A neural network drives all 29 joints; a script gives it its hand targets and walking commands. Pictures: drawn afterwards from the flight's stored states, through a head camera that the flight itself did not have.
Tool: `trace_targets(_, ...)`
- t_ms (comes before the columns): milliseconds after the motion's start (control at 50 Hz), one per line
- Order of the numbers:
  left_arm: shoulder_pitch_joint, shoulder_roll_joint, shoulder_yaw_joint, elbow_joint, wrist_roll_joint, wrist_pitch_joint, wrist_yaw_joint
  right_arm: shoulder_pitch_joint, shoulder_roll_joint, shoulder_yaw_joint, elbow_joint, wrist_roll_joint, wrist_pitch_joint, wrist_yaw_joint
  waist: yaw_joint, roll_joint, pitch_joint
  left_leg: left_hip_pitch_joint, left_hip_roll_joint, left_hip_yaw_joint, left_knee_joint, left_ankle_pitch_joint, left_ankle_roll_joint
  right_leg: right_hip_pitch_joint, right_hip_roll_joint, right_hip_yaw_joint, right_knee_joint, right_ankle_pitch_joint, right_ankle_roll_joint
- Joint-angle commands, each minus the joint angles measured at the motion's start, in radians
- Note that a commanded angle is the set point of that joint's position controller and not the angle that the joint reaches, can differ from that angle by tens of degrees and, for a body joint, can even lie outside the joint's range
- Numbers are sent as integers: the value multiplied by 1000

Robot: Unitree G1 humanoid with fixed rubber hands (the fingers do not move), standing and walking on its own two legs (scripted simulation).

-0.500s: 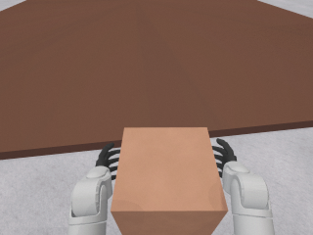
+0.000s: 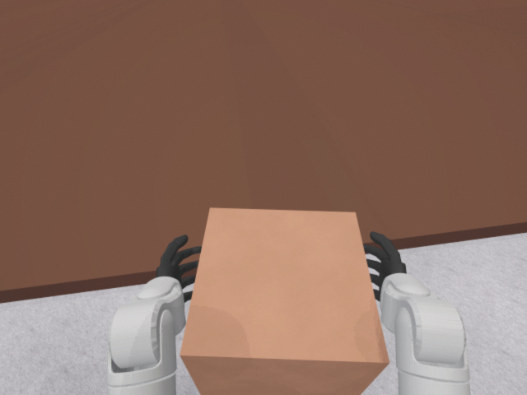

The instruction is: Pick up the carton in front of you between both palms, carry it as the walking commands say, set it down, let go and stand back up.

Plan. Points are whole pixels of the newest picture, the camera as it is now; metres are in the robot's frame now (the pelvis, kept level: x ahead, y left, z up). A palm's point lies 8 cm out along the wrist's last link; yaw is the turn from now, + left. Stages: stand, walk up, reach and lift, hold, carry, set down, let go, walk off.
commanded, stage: carry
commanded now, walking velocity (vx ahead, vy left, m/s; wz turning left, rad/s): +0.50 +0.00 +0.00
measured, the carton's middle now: (278, 315) +0.26 +0.01 +0.01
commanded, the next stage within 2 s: none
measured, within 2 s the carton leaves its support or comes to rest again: neither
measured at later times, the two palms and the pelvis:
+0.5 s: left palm (208, 111) +0.63 +0.15 +0.14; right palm (352, 105) +0.66 -0.15 +0.13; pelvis +0.33 -0.02 -0.01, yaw +4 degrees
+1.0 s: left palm (224, 36) +1.06 +0.16 +0.14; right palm (324, 35) +1.05 -0.14 +0.15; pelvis +0.66 +0.02 +0.00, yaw +2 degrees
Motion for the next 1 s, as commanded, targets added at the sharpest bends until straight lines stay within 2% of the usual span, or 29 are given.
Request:
trace_targets(0,-504,-913,-757,-64,-412,-8,-281,-453,948,708,-79,406,-1,250,-18,35,-266,465,356,-560,-375,30,68,-377,-60,58,124,115,-36)
trace_targets(20,-487,-933,-754,-53,-401,-18,-277,-463,963,721,-84,423,-6,255,-14,53,-274,447,332,-484,-385,46,44,-349,-66,55,59,153,-32)
trace_targets(60,-435,-953,-751,-32,-371,-36,-266,-445,969,738,-86,445,-12,268,-15,91,-279,451,301,-393,-400,95,31,-338,-43,10,-51,177,-20)
trace_targets(120,-388,-965,-746,-16,-336,-56,-247,-425,947,741,-94,460,-15,286,-18,115,-245,500,274,-308,-418,172,22,-389,-20,-41,-216,232,4)
trace_targets(200,-413,-932,-755,-76,-336,-54,-229,-424,889,729,-131,466,-10,292,-24,145,-174,551,234,-212,-395,355,9,-428,0,-102,-390,333,16)
trace_targets(320,-604,-772,-760,-195,-406,11,-215,-539,733,685,-203,456,38,248,-32,176,-98,548,206,-121,-333,573,7,-306,53,-171,-550,427,-34)
trace_targets(360,-669,-700,-737,-177,-416,37,-209,-616,667,665,-196,446,63,230,-22,193,-161,555,194,-78,-176,780,-12,-142,108,-210,-569,378,-57)
trace_targets(380,-699,-671,-719,-148,-416,49,-205,-665,638,658,-182,448,77,221,3,171,-220,509,161,-29,-10,796,-36,24,151,-252,-618,353,-63)
trace_targets(400,-743,-641,-696,-119,-417,61,-201,-731,612,655,-166,452,90,214,49,104,-298,366,135,-30,207,591,-64,241,84,-174,-623,295,-64)
trace_targets(420,-790,-594,-669,-87,-409,73,-196,-800,616,657,-153,468,108,208,66,-102,-418,72,50,-64,521,270,-94,491,-205,287,-647,133,-191)
trace_targets(440,-833,-609,-664,-51,-432,82,-193,-861,614,633,-136,479,122,206,73,-291,-432,-170,-96,-151,748,-270,-98,568,-320,612,-796,191,-294)
trace_targets(460,-887,-634,-665,-56,-462,95,-193,-912,636,615,-95,483,130,200,58,-219,-413,-252,-25,-274,869,-272,-60,551,-310,534,-787,256,-282)
trace_targets(480,-947,-665,-665,-41,-476,101,-193,-954,661,600,-64,488,137,197,71,-128,-394,-276,18,-281,861,-232,-43,493,-278,437,-759,366,-253)
trace_targets(500,-1013,-694,-658,-26,-491,104,-196,-982,687,588,-27,490,139,194,63,-26,-372,-263,56,-287,797,-166,-35,416,-258,343,-752,426,-217)
trace_targets(520,-1069,-726,-658,-12,-504,106,-199,-1007,705,577,5,484,140,190,51,-16,-367,-238,81,-288,729,-119,-36,356,-241,278,-767,431,-187)
trace_targets(540,-1120,-752,-655,9,-516,106,-203,-1044,720,567,36,478,139,186,46,-35,-375,-213,84,-275,686,-93,-44,321,-224,230,-778,425,-171)
trace_targets(600,-1239,-792,-627,88,-535,106,-214,-1144,759,537,125,457,134,173,34,-69,-373,-244,77,-231,573,-83,-64,305,-197,146,-788,471,-186)
trace_targets(680,-1366,-808,-567,199,-530,104,-214,-1279,794,498,231,451,131,158,51,-84,-332,-323,71,-182,377,4,-84,358,-155,62,-772,587,-199)
trace_targets(720,-1401,-812,-533,257,-514,104,-210,-1329,808,477,283,457,132,156,62,-92,-307,-306,47,-148,250,55,-79,374,-121,19,-747,654,-186)
trace_targets(780,-1437,-826,-487,326,-487,107,-201,-1385,831,442,344,467,137,159,59,-129,-313,-258,8,-106,159,97,-48,429,-120,-15,-663,798,-181)
trace_targets(820,-1454,-840,-460,360,-471,110,-195,-1405,848,412,381,471,143,164,35,-132,-333,-153,-35,-76,53,109,-18,439,-103,-63,-547,998,-144)
trace_targets(840,-1462,-851,-449,374,-469,114,-192,-1404,854,396,402,470,143,167,-15,-88,-372,17,-89,-24,-46,187,-15,399,-67,-116,-388,1125,-100)
trace_targets(860,-1494,-873,-451,370,-469,116,-189,-1399,864,382,420,461,140,171,-80,17,-460,342,-37,-71,-131,360,8,232,-36,-134,-143,1026,-45)
trace_targets(880,-1504,-875,-448,372,-454,112,-186,-1377,895,369,430,463,140,178,-125,77,-478,605,104,-233,-122,557,6,-28,-6,-97,16,643,-30)
trace_targets(900,-1478,-898,-445,419,-448,118,-185,-1352,889,362,447,466,140,181,-77,336,-531,933,327,-521,57,1320,88,-397,101,-17,241,-52,-7)
trace_targets(920,-1443,-907,-404,437,-429,117,-181,-1354,882,343,437,467,135,183,-122,358,-632,1068,368,-656,23,1175,234,-591,140,32,448,-109,-6)
trace_targets(940,-1468,-916,-406,389,-409,111,-174,-1389,923,358,385,481,125,188,-149,279,-578,1012,355,-674,-44,832,250,-711,102,85,501,-78,-24)
trace_targets(960,-1485,-926,-410,348,-397,106,-167,-1443,955,387,307,505,117,190,-148,166,-519,955,332,-648,-75,652,201,-774,82,87,501,-66,-39)
trace_targets(980,-1478,-923,-413,305,-385,99,-158,-1494,988,415,228,529,109,190,-137,125,-483,926,317,-614,-81,625,162,-813,78,67,494,-51,-48)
